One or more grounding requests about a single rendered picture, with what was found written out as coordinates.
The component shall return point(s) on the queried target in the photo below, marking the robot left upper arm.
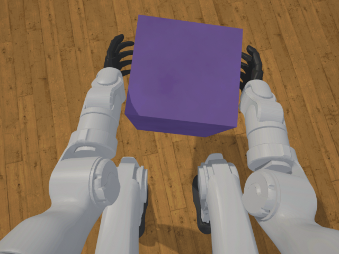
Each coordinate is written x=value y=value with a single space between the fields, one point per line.
x=80 y=189

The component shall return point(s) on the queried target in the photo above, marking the robot right shin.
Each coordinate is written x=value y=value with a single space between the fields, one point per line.
x=233 y=169

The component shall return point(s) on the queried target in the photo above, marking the robot left forearm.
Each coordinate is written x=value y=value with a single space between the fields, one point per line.
x=97 y=128

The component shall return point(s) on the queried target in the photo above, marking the left robot hand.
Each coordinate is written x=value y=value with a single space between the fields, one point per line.
x=114 y=55

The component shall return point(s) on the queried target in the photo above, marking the robot right forearm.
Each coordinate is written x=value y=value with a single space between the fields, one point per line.
x=266 y=131

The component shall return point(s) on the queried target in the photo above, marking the robot right upper arm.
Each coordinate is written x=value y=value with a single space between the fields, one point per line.
x=285 y=206

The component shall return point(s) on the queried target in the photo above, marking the right robot thigh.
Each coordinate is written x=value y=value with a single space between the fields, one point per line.
x=231 y=230

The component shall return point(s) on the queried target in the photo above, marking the right robot hand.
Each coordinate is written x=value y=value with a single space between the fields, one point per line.
x=253 y=68

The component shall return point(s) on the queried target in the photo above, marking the carton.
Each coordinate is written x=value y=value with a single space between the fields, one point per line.
x=184 y=77

